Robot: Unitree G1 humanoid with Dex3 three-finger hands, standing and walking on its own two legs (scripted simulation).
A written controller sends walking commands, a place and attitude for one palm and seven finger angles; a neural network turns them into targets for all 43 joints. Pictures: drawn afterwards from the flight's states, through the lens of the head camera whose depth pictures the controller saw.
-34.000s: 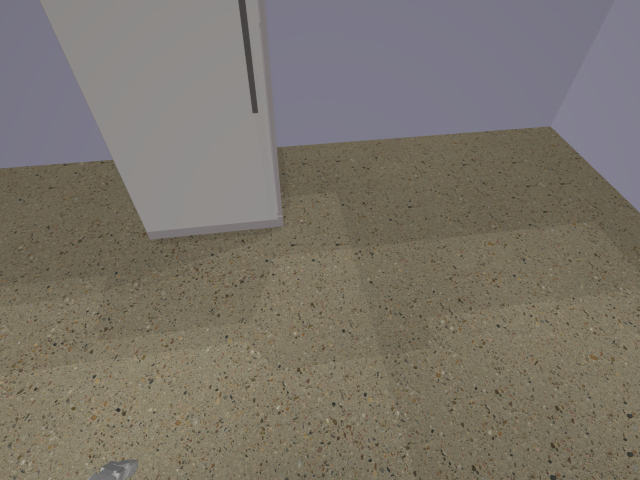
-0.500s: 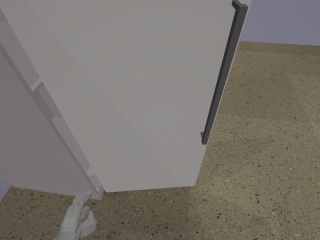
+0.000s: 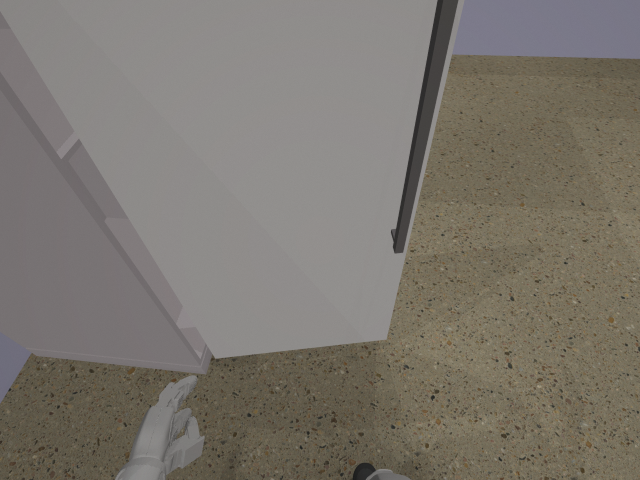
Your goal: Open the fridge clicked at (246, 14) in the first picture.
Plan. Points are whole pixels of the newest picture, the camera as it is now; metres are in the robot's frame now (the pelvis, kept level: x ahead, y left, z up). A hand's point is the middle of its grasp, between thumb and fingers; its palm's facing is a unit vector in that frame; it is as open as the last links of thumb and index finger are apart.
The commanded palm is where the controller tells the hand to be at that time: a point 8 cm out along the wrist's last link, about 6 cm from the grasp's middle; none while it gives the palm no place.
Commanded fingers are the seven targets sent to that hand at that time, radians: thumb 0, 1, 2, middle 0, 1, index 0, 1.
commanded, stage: step back with the hand held close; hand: right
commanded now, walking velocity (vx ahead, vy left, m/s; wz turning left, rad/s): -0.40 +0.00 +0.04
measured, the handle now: (414, 146) +0.57 -0.14 +0.10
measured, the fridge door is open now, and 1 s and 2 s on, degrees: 77 77 77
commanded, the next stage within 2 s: stop stepping back and stand still in 0.38 s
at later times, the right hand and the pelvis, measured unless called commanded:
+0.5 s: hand out of the picture +0.14 -0.31 +0.17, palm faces +0.37 +0.85 -0.38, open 7.4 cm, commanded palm +0.09 -0.34 +0.19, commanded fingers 0.00 -0.90 -0.90 0.20 0.30 0.20 0.30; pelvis -0.07 -0.05 +0.02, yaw +3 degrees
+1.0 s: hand out of the picture +0.07 -0.33 +0.18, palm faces +0.28 +0.81 -0.51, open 7.4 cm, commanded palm +0.03 -0.37 +0.19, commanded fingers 0.00 -0.90 -0.90 0.20 0.30 0.20 0.30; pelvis -0.15 -0.09 +0.01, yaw +7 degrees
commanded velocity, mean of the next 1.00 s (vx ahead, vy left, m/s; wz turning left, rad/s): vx -0.09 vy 0.04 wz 0.01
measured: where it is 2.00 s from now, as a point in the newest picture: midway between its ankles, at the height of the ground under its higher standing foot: outside the picture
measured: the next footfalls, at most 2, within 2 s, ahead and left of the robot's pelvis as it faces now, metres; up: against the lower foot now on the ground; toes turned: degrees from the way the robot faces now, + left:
left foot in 0.60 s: -0.14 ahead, +0.08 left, +0.00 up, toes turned +7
right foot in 0.70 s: +0.03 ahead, -0.12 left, +0.00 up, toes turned +7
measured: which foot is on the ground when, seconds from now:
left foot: down 0.00-0.28, up 0.30-0.58, down 0.60-0.72, up 0.74-0.94, down 0.96-1.00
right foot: down 0.00-0.58, up 0.60-0.68, down 0.70-0.92, up 0.94-1.00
